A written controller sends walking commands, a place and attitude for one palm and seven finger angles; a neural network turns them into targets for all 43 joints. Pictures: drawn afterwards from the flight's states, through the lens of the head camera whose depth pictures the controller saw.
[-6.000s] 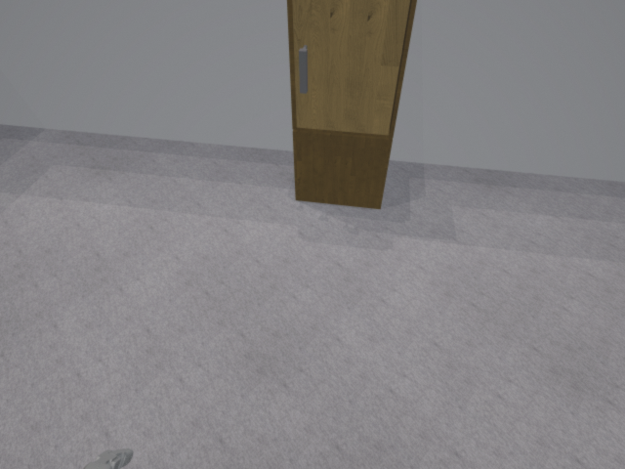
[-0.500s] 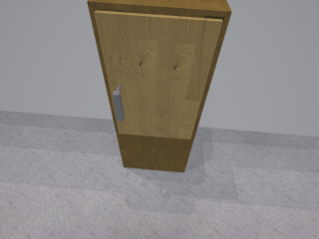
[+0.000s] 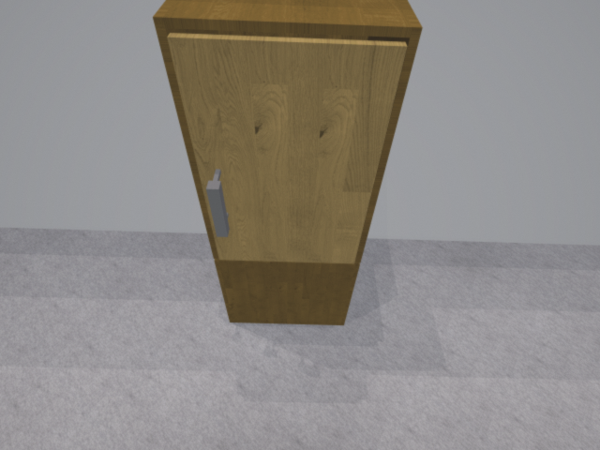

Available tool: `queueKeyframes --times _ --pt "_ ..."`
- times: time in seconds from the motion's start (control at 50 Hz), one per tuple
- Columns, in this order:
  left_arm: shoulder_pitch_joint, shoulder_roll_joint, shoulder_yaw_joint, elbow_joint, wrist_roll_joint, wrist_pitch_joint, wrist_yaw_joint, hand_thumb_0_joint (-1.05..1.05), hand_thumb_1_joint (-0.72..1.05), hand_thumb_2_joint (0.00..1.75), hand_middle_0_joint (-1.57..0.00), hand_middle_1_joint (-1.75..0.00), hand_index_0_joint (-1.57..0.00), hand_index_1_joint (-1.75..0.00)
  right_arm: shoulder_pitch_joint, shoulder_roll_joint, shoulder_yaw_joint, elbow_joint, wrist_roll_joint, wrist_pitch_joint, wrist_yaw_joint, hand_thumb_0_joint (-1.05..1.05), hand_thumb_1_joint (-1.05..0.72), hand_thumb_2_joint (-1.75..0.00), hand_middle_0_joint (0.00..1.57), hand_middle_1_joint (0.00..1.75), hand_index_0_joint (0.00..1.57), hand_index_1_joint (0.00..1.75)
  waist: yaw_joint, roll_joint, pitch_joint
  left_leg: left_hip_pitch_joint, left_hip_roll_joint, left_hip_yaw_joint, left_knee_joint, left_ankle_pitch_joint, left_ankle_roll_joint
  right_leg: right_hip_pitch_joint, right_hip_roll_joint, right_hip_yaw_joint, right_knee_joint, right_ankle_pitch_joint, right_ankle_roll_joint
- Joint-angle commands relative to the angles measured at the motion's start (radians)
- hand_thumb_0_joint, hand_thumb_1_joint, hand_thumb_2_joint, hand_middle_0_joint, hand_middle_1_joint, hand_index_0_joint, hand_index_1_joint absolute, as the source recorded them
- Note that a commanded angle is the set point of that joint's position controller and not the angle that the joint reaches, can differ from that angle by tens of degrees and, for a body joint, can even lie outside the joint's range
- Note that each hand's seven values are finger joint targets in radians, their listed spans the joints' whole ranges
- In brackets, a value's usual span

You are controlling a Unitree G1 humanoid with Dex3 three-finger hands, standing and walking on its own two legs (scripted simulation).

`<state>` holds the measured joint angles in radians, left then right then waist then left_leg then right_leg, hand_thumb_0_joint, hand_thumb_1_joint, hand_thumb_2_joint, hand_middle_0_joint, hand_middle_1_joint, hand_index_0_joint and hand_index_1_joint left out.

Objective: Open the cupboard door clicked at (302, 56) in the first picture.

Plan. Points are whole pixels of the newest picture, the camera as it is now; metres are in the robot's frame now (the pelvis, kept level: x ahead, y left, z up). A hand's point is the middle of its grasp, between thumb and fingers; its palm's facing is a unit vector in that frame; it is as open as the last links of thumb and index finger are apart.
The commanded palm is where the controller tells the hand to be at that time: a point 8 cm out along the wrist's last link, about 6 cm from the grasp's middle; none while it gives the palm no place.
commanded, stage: look again from close up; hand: left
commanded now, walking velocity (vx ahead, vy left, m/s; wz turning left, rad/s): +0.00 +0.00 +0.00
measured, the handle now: (220, 203) +0.61 +0.21 -0.10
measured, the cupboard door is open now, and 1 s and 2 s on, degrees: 0 0 0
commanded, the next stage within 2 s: shuffle to correct the standing spot in 0.54 s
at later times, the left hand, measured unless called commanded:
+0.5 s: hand out of the picture +0.00 +0.17 -0.17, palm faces +0.01 -0.98 -0.22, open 7.4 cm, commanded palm none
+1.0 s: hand out of the picture +0.01 +0.15 -0.19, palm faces +0.04 -0.99 -0.15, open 7.4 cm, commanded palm none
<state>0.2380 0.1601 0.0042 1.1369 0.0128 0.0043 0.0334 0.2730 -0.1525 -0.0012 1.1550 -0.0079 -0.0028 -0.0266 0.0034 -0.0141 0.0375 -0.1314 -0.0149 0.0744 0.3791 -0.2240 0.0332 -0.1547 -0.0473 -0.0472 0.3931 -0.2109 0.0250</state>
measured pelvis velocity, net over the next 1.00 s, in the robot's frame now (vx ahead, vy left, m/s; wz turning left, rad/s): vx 0.05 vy -0.01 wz -0.02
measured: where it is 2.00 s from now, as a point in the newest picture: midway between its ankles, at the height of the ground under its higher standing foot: outside the picture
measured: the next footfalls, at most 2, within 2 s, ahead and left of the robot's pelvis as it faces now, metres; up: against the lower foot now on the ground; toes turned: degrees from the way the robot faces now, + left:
right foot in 1.18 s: +0.15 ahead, -0.10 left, +0.00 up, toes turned +5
left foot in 1.58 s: +0.13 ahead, +0.10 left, +0.00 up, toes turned +5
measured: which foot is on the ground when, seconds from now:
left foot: down 0.00-1.00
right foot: down 0.00-0.96, up 0.98-1.00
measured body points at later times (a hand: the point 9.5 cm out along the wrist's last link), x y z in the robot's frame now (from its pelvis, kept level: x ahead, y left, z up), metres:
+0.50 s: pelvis +0.00 +0.00 -0.01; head +0.00 -0.03 +0.44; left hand +0.00 +0.22 -0.16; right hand +0.00 -0.22 -0.18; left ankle -0.01 +0.09 -0.74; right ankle +0.00 -0.13 -0.74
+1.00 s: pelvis +0.05 -0.01 -0.02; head +0.06 +0.00 +0.43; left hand +0.01 +0.20 -0.18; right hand +0.02 -0.23 -0.17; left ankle -0.01 +0.09 -0.74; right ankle +0.00 -0.12 -0.73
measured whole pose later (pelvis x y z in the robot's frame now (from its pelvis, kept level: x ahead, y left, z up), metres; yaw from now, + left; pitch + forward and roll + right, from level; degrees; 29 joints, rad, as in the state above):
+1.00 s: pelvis +0.05 -0.01 -0.02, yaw -1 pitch +0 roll +0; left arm 0.36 0.14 0.03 1.11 0.03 -0.01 0.01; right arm 0.36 -0.14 0.00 1.10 -0.03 -0.05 -0.02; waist 0.01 -0.02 0.01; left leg -0.18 0.02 0.08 0.58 -0.40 0.02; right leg -0.27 -0.03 -0.06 0.72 -0.46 -0.04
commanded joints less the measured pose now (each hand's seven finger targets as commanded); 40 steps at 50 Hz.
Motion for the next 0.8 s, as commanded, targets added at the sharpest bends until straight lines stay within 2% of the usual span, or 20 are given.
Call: queueKeyframes --times 0.0,0.02,0.04,0.06,0.08,0.1,0.14,0.18,0.22,0.26,0.28,0.32,0.38,0.42,0.48,0.56,0.62,0.64,0.7,0.78 --pt "0.075 0.083 0.009 -0.012 -0.005 -0.006 0.005 0.00 0.90 0.90 -0.20 -0.30 -0.20 -0.30 0.041 -0.089 -0.011 -0.026 0.000 -0.021 -0.010 0.00 -0.90 -0.90 0.20 0.30 0.20 0.30 0.009 0.044 0.032 -0.056 0.127 -0.119 -0.107 0.101 -0.010 0.009 -0.075 0.056 -0.062 0.072 -0.028" --pt "0.140 0.106 -0.006 0.000 0.013 -0.039 0.044 0.00 0.90 0.90 -0.20 -0.30 -0.20 -0.30 -0.028 -0.126 -0.003 -0.101 0.008 -0.040 0.005 0.00 -0.90 -0.90 0.20 0.30 0.20 0.30 0.030 0.008 0.048 -0.105 0.138 -0.084 0.102 0.270 -0.029 -0.031 -0.107 0.097 -0.011 0.352 -0.040" --pt "0.095 0.135 0.002 -0.042 0.001 -0.044 0.033 0.00 0.90 0.90 -0.20 -0.30 -0.20 -0.30 0.054 -0.093 -0.006 -0.116 -0.003 -0.031 0.008 0.00 -0.90 -0.90 0.20 0.30 0.20 0.30 -0.020 0.061 -0.032 -0.088 0.099 -0.101 0.042 0.041 -0.028 -0.011 -0.117 0.099 0.011 0.091 -0.066" --pt "0.071 0.122 -0.001 -0.053 0.001 -0.039 0.022 0.00 0.90 0.90 -0.20 -0.30 -0.20 -0.30 0.054 -0.091 -0.005 -0.108 -0.006 -0.035 0.009 0.00 -0.90 -0.90 0.20 0.30 0.20 0.30 -0.008 0.104 0.021 -0.121 0.104 -0.116 0.002 0.017 -0.015 -0.057 -0.089 0.081 0.021 -0.027 -0.072" --pt "0.078 0.123 0.000 -0.058 0.003 -0.041 0.016 0.00 0.90 0.90 -0.20 -0.30 -0.20 -0.30 0.077 -0.096 -0.001 -0.112 -0.013 -0.037 0.013 0.00 -0.90 -0.90 0.20 0.30 0.20 0.30 -0.006 0.145 -0.021 -0.144 0.114 -0.129 0.005 0.031 -0.006 -0.027 -0.066 0.055 0.048 -0.041 -0.070" --pt "0.090 0.114 -0.001 -0.060 0.002 -0.038 0.011 0.00 0.90 0.90 -0.20 -0.30 -0.20 -0.30 0.077 -0.095 0.000 -0.123 -0.010 -0.039 0.011 0.00 -0.90 -0.90 0.20 0.30 0.20 0.30 -0.002 0.143 -0.043 -0.139 0.120 -0.136 -0.005 0.026 0.004 -0.016 -0.056 0.044 0.060 -0.044 -0.068" --pt "0.089 0.093 -0.005 -0.055 0.000 -0.036 0.006 0.00 0.90 0.90 -0.20 -0.30 -0.20 -0.30 0.087 -0.099 -0.001 -0.130 -0.008 -0.040 0.006 0.00 -0.90 -0.90 0.20 0.30 0.20 0.30 -0.005 0.082 -0.045 -0.127 0.126 -0.148 -0.010 0.058 0.016 -0.018 -0.047 0.039 0.067 -0.018 -0.063" --pt "0.081 0.086 -0.008 -0.054 0.000 -0.033 0.003 0.00 0.90 0.90 -0.20 -0.30 -0.20 -0.30 0.101 -0.097 0.001 -0.133 -0.008 -0.039 0.003 0.00 -0.90 -0.90 0.20 0.30 0.20 0.30 -0.006 0.040 -0.005 -0.144 0.125 -0.149 -0.022 0.046 0.022 -0.034 -0.047 0.036 0.066 -0.022 -0.060" --pt "0.087 0.074 -0.008 -0.050 0.000 -0.030 0.002 0.00 0.90 0.90 -0.20 -0.30 -0.20 -0.30 0.099 -0.100 -0.001 -0.127 -0.008 -0.038 0.002 0.00 -0.90 -0.90 0.20 0.30 0.20 0.30 -0.004 0.025 0.036 -0.151 0.123 -0.143 -0.037 0.024 0.020 -0.059 -0.047 0.045 0.058 -0.018 -0.057" --pt "0.092 0.071 -0.008 -0.049 0.001 -0.027 0.002 0.00 0.90 0.90 -0.20 -0.30 -0.20 -0.30 0.100 -0.100 -0.001 -0.124 -0.007 -0.034 0.002 0.00 -0.90 -0.90 0.20 0.30 0.20 0.30 -0.004 0.008 0.077 -0.170 0.121 -0.144 -0.062 -0.050 0.019 -0.083 -0.046 0.050 0.047 -0.043 -0.056" --pt "0.094 0.075 -0.007 -0.051 0.003 -0.027 0.001 0.00 0.90 0.90 -0.20 -0.30 -0.20 -0.30 0.101 -0.098 -0.001 -0.124 -0.007 -0.034 0.003 0.00 -0.90 -0.90 0.20 0.30 0.20 0.30 -0.002 0.014 0.088 -0.181 0.118 -0.143 -0.069 -0.059 0.018 -0.083 -0.047 0.050 0.047 -0.043 -0.056" --pt "0.105 0.074 -0.006 -0.050 0.002 -0.029 0.002 0.00 0.90 0.90 -0.20 -0.30 -0.20 -0.30 0.097 -0.095 -0.001 -0.117 -0.007 -0.035 0.003 0.00 -0.90 -0.90 0.20 0.30 0.20 0.30 -0.001 -0.015 0.079 -0.160 0.116 -0.135 -0.065 -0.047 0.018 -0.088 -0.050 0.061 0.040 -0.028 -0.055" --pt "0.109 0.075 -0.005 -0.050 0.002 -0.031 0.002 0.00 0.90 0.90 -0.20 -0.30 -0.20 -0.30 0.094 -0.093 -0.001 -0.105 -0.006 -0.036 0.002 0.00 -0.90 -0.90 0.20 0.30 0.20 0.30 -0.002 -0.019 0.072 -0.127 0.112 -0.119 -0.055 -0.012 0.015 -0.101 -0.055 0.075 0.029 -0.014 -0.055" --pt "0.111 0.076 -0.002 -0.050 0.001 -0.034 0.002 0.00 0.90 0.90 -0.20 -0.30 -0.20 -0.30 0.094 -0.091 -0.001 -0.098 -0.006 -0.039 0.001 0.00 -0.90 -0.90 0.20 0.30 0.20 0.30 -0.003 -0.032 0.045 -0.102 0.112 -0.109 -0.042 0.032 0.014 -0.093 -0.059 0.082 0.026 0.012 -0.054" --pt "0.114 0.079 0.001 -0.050 0.002 -0.036 0.002 0.00 0.90 0.90 -0.20 -0.30 -0.20 -0.30 0.086 -0.089 -0.002 -0.091 -0.005 -0.040 -0.001 0.00 -0.90 -0.90 0.20 0.30 0.20 0.30 -0.003 -0.018 0.016 -0.079 0.113 -0.100 -0.032 0.064 0.012 -0.078 -0.062 0.087 0.023 0.040 -0.055" --pt "0.112 0.081 0.001 -0.046 0.000 -0.037 0.001 0.00 0.90 0.90 -0.20 -0.30 -0.20 -0.30 0.073 -0.086 -0.002 -0.080 -0.005 -0.039 -0.003 0.00 -0.90 -0.90 0.20 0.30 0.20 0.30 -0.003 0.009 0.020 -0.071 0.112 -0.090 -0.026 0.070 0.006 -0.081 -0.063 0.098 0.014 0.058 -0.059" --pt "0.115 0.085 0.004 -0.045 0.001 -0.037 0.001 0.00 0.90 0.90 -0.20 -0.30 -0.20 -0.30 0.068 -0.082 -0.002 -0.074 -0.004 -0.038 -0.004 0.00 -0.90 -0.90 0.20 0.30 0.20 0.30 -0.002 0.008 0.013 -0.069 0.114 -0.083 -0.019 0.074 0.003 -0.071 -0.065 0.102 0.007 0.074 -0.062" --pt "0.123 0.081 0.005 -0.041 0.003 -0.037 -0.001 0.00 0.90 0.90 -0.20 -0.30 -0.20 -0.30 0.075 -0.078 -0.002 -0.069 -0.006 -0.035 -0.003 0.00 -0.90 -0.90 0.20 0.30 0.20 0.30 0.001 0.004 0.010 -0.073 0.108 -0.075 -0.008 0.018 0.002 -0.066 -0.066 0.103 0.006 0.007 -0.066" --pt "0.136 0.097 0.015 -0.045 0.009 -0.029 -0.008 0.00 0.90 0.90 -0.20 -0.30 -0.20 -0.30 0.075 -0.076 -0.005 -0.074 -0.013 -0.025 0.005 0.00 -0.90 -0.90 0.20 0.30 0.20 0.30 0.007 -0.031 0.060 -0.139 0.077 -0.052 0.040 -0.169 0.004 -0.098 -0.075 0.147 -0.033 -0.263 -0.090" --pt "0.176 0.127 0.038 -0.056 0.009 -0.027 -0.012 0.00 0.90 0.90 -0.20 -0.30 -0.20 -0.30 0.074 -0.053 -0.009 -0.094 -0.016 -0.019 0.012 0.00 -0.90 -0.90 0.20 0.30 0.20 0.30 0.015 -0.113 0.107 -0.225 0.035 0.002 0.190 -0.191 -0.003 -0.111 -0.142 0.262 -0.137 -0.446 -0.143"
